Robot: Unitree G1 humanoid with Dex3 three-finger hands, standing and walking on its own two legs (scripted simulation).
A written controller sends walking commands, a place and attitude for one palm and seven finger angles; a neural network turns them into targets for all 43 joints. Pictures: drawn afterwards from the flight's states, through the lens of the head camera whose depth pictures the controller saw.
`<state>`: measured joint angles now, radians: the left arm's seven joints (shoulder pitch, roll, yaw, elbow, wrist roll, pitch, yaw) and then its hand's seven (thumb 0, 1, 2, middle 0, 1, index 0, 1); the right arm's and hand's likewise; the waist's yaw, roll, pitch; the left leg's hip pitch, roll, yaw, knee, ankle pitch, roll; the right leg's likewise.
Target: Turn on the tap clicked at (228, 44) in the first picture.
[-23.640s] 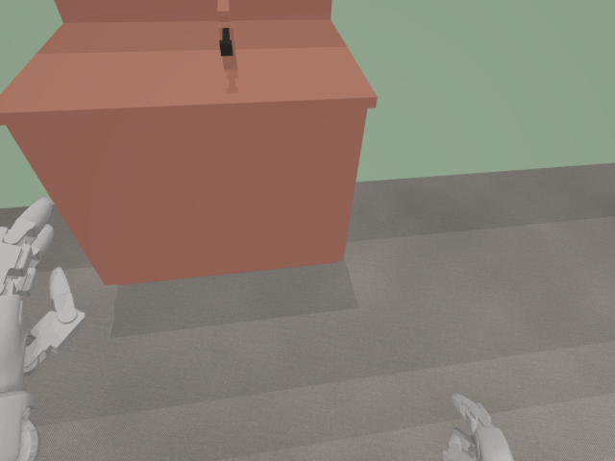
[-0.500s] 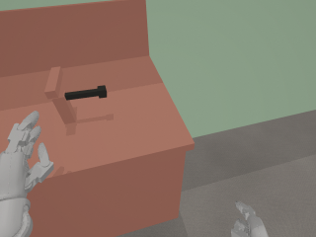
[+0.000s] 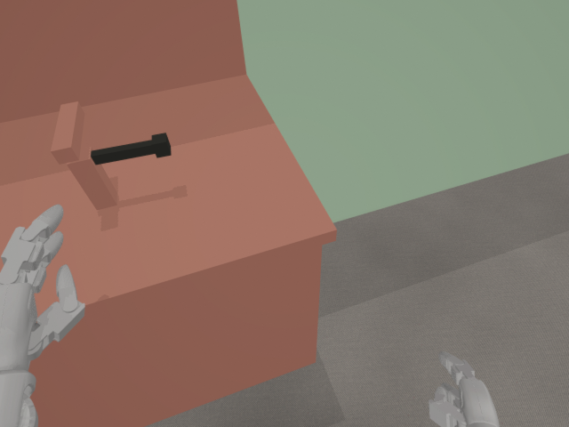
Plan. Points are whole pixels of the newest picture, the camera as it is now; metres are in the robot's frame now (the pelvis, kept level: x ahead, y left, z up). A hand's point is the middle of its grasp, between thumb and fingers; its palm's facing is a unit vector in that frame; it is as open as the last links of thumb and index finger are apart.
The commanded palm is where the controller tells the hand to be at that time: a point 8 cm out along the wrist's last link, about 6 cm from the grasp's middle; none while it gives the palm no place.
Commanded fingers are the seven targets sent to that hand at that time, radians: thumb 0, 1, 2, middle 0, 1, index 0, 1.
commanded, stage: step back with the hand held close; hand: left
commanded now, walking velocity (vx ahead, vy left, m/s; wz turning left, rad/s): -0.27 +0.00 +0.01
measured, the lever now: (161, 145) +0.52 +0.25 +0.13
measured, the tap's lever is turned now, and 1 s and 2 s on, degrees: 86 86 86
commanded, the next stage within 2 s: stop stepping back and stand still in 0.96 s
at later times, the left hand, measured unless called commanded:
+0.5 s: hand (7, 363) +0.14 +0.27 +0.16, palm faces +0.46 -0.76 -0.45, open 7.4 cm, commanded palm +0.09 +0.30 +0.18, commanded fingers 0.00 0.90 0.90 -0.20 -0.30 -0.20 -0.30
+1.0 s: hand out of the picture +0.06 +0.27 +0.16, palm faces +0.42 -0.84 -0.34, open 7.4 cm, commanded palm +0.00 +0.30 +0.18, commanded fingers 0.00 0.90 0.90 -0.20 -0.30 -0.20 -0.30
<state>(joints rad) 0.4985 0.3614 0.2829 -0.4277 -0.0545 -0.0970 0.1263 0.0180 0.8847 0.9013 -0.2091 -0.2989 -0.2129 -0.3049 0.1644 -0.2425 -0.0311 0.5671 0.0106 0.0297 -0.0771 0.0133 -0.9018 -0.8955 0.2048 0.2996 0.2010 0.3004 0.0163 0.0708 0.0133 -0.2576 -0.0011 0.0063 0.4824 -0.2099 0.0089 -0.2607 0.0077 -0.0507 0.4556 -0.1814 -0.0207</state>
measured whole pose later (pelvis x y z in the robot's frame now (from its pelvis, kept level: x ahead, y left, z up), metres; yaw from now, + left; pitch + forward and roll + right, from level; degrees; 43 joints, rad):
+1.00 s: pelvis -0.16 +0.02 +0.00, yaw -1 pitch +2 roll -2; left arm 0.44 0.35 0.30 -0.51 -0.05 -0.08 0.16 0.02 0.89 0.90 -0.20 -0.30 -0.21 -0.30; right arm 0.14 -0.14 0.01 0.61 -0.02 -0.04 -0.06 0.01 -0.90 -0.90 0.21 0.30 0.20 0.30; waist 0.05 0.00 -0.02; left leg -0.35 0.03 0.04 0.33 -0.01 0.03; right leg -0.27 0.05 0.03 0.74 -0.44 0.01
